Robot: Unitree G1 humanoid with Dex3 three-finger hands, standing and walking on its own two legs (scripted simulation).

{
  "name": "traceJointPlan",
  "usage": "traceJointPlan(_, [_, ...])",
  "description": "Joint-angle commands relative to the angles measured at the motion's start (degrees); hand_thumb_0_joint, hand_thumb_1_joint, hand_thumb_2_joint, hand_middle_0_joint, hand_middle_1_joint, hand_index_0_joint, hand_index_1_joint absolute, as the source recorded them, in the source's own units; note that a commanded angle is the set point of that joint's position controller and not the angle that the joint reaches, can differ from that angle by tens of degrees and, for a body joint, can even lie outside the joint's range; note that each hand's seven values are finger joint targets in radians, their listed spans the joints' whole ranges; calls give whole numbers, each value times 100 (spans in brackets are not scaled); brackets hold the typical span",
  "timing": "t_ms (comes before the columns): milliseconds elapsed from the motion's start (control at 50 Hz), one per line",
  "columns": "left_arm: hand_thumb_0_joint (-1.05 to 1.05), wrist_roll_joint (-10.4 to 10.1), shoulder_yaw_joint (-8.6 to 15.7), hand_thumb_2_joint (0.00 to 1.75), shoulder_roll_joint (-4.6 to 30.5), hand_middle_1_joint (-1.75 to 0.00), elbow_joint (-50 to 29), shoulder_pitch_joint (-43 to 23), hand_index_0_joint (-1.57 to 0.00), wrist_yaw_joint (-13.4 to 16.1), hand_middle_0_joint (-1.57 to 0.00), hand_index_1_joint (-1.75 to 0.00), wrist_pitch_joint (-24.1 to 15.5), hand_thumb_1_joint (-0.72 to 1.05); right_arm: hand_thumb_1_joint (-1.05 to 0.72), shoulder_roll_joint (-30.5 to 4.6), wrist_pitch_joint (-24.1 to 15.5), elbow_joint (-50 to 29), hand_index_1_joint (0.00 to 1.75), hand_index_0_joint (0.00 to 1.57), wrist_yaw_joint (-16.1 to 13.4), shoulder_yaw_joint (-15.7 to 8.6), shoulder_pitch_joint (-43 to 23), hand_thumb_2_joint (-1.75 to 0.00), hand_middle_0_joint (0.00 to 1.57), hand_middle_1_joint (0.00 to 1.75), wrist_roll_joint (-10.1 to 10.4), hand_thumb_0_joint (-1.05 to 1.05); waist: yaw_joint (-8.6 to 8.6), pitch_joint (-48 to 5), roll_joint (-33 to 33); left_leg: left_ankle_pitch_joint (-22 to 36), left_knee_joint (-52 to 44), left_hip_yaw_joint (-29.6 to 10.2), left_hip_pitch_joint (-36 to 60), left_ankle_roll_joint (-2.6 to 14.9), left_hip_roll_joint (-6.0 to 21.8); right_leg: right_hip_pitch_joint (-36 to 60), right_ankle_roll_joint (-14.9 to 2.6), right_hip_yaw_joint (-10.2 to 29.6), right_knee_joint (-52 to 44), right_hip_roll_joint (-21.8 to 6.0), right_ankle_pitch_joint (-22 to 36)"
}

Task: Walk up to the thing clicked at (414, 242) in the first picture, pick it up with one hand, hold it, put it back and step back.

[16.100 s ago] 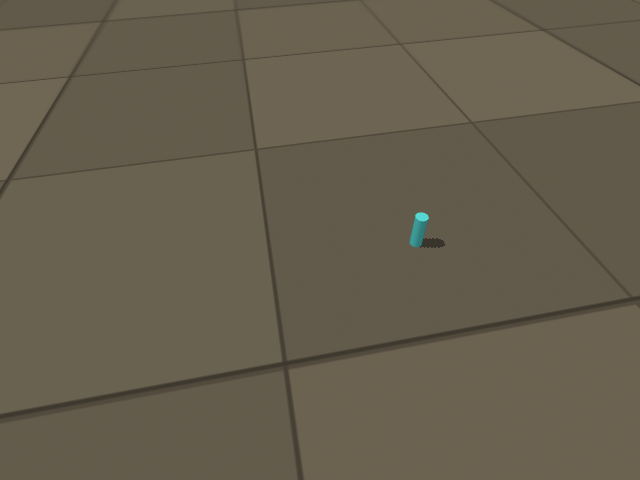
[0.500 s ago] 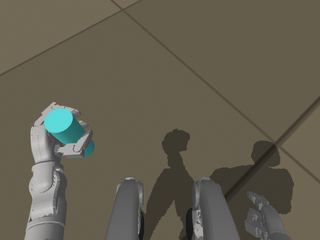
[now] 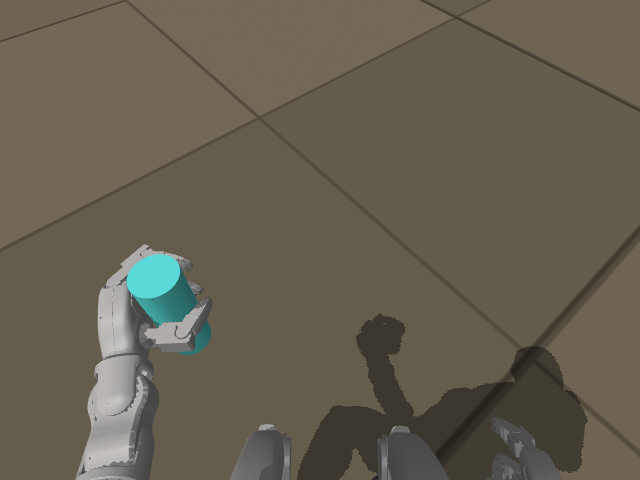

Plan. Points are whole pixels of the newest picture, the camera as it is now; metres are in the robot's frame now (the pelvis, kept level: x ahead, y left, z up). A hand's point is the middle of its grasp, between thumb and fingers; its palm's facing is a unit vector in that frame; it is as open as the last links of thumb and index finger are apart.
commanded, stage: lift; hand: left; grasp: from the side
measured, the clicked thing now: (175, 309) +0.33 +0.20 +0.01
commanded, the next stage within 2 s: hold in 0.76 s
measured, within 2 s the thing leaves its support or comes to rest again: neither
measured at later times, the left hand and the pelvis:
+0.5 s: hand (179, 274) +0.34 +0.18 +0.09, palm faces +0.23 -0.97 -0.02, open 7.9 cm; pelvis +0.01 +0.00 +0.05, yaw +0 degrees
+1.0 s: hand (182, 257) +0.35 +0.17 +0.11, palm faces +0.22 -0.97 -0.02, open 7.8 cm; pelvis +0.02 -0.01 +0.07, yaw +0 degrees
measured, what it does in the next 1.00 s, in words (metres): rises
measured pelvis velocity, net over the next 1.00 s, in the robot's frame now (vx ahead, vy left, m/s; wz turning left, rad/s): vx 0.02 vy -0.01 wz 0.01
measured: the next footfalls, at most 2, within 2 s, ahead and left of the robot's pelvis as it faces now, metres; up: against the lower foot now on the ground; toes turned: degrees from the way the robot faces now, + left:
none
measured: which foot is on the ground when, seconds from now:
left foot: down 0.00-1.00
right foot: down 0.00-1.00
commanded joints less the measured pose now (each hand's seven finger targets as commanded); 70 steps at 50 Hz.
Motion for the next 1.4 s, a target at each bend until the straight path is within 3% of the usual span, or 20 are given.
traceJointPlan(0, [0,51,120,121,692,-133,-1487,-1300,-126,56,-124,-133,-523,27,-90,-749,-185,-596,30,20,-31,-273,84,-89,20,30,-23,0,-1,-1931,346,1444,-1463,-94,1751,65,-146,1424,-176,25,-1196,184,1509])
traceJointPlan(20, [0,47,274,120,828,-132,-1519,-1365,-126,80,-124,-132,-540,25,-90,-759,-181,-583,30,20,-32,-278,75,-90,20,30,-30,0,57,-1875,364,1403,-1526,-79,1813,69,-150,1509,-171,26,-1275,190,1472])
traceJointPlan(120, [0,62,8,121,522,-132,-1303,-1369,-125,104,-123,-132,-490,29,-89,-724,-149,-569,30,20,-37,-267,144,-89,20,30,-57,0,-39,-1723,272,1629,-1779,-81,2134,46,-135,1751,-176,-15,-1525,218,1665])
traceJointPlan(160, [0,107,163,122,705,-133,-1303,-1328,-125,147,-123,-133,-499,28,-90,-724,-122,-556,30,20,-40,-281,164,-90,20,30,-58,0,69,-1720,214,1725,-1906,-72,2222,39,-134,1998,-169,-29,-1608,210,1730])
traceJointPlan(480, [0,128,-63,121,423,-130,-952,-1518,-121,180,-120,-130,-455,28,-89,-660,-64,-522,30,20,-53,-252,86,-90,20,30,-96,0,11,-1218,93,1716,-2519,47,2710,44,-140,2633,-141,15,-2297,212,1813])
traceJointPlan(540, [0,144,121,120,700,-129,-1332,-1746,-120,198,-118,-128,-544,31,-89,-647,-54,-553,30,20,-60,-261,61,-89,20,30,-97,0,86,-1293,188,1579,-2630,107,2739,52,-177,2870,-114,55,-2430,177,1730])
traceJointPlan(580, [0,113,-32,121,409,-129,-953,-1444,-120,165,-118,-129,-490,32,-89,-612,-31,-553,30,20,-51,-222,43,-89,20,30,-113,0,29,-1252,70,1584,-2660,96,2758,57,-183,2898,-107,44,-2484,200,1742])
traceJointPlan(660, [0,100,51,121,596,-129,-1250,-1763,-120,180,-119,-129,-511,32,-90,-653,-36,-500,30,20,-78,-248,60,-90,20,30,-99,0,21,-1307,77,1781,-2670,161,2886,67,-185,3098,-75,110,-2596,172,2001])
traceJointPlan(680, [0,107,-114,122,396,-130,-884,-1568,-122,157,-120,-131,-453,30,-90,-652,-35,-484,30,20,-69,-234,53,-90,20,30,-98,0,-40,-1232,67,1839,-2680,151,2931,62,-182,3063,-87,104,-2596,184,2052])
traceJointPlan(720, [0,101,55,122,597,-131,-1175,-1817,-122,189,-121,-131,-505,31,-90,-669,-46,-461,30,20,-71,-262,70,-90,20,30,-91,0,57,-1263,111,1905,-2721,155,2968,60,-178,3154,-87,100,-2624,169,2114])
traceJointPlan(780, [0,104,5,122,533,-131,-1114,-1801,-122,180,-121,-131,-534,30,-90,-645,-25,-515,30,20,-38,-233,-26,-90,20,30,-96,0,60,-1055,129,1674,-2859,126,2938,48,-178,3116,-101,65,-2692,185,1842])
traceJointPlan(860, [0,102,-10,115,523,-130,-1272,-1813,-123,190,-122,-129,-558,34,-91,-639,-15,-479,30,20,-43,-246,9,-90,20,30,-96,0,56,-1223,200,1872,-2906,165,3175,25,-184,3301,-99,78,-2730,185,2036])
traceJointPlan(880, [0,100,-85,116,341,-130,-800,-1526,-124,183,-122,-130,-488,32,-91,-652,-13,-461,30,20,-37,-240,15,-90,20,30,-88,0,11,-1078,27,1872,-2926,123,3171,28,-167,3188,-109,47,-2720,214,2011])
traceJointPlan(920, [0,98,49,114,595,-129,-1314,-1902,-123,213,-121,-129,-543,30,-91,-679,-12,-463,30,20,-35,-269,53,-90,20,30,-92,0,44,-1282,149,2085,-2884,156,3250,30,-177,3376,-92,80,-2733,194,2252])
traceJointPlan(940, [0,140,-53,114,420,-130,-743,-1525,-122,197,-120,-129,-471,28,-91,-661,7,-456,30,20,-41,-248,49,-90,20,30,-93,0,18,-1158,-19,2128,-2896,151,3238,40,-173,3353,-89,73,-2749,207,2300])
traceJointPlan(980, [0,138,38,114,644,-129,-1373,-1957,-122,217,-120,-128,-534,29,-91,-661,17,-461,30,20,-44,-261,54,-90,20,30,-94,0,55,-1268,192,2117,-2934,177,3314,35,-189,3436,-84,96,-2803,182,2305])
traceJointPlan(1020, [0,114,-105,114,355,-129,-859,-1541,-122,200,-120,-128,-455,31,-91,-649,32,-443,30,20,-44,-248,70,-90,20,30,-92,0,12,-1178,-54,2252,-2933,175,3320,42,-167,3475,-75,81,-2811,201,2451])
traceJointPlan(1060, [0,86,-33,115,451,-130,-1126,-1874,-122,221,-121,-130,-493,32,-91,-664,27,-411,30,20,-38,-259,80,-90,20,30,-90,0,51,-1269,114,2415,-2962,161,3426,23,-158,3528,-100,81,-2782,202,2562])
traceJointPlan(1280, [0,101,-74,116,405,-130,-1070,-1816,-123,206,-121,-129,-419,32,-91,-669,59,-438,30,20,-45,-275,1,-90,20,30,-85,0,37,-1073,13,2475,-3111,206,3601,36,-176,3710,-63,93,-3000,191,2666])
traceJointPlan(1380, [0,126,-75,116,390,-130,-1059,-1793,-123,238,-121,-130,-410,34,-90,-662,37,-465,30,20,-19,-270,-88,-90,20,30,-75,0,72,-803,-22,2069,-3298,174,3526,29,-164,3617,-86,45,-3084,195,2211])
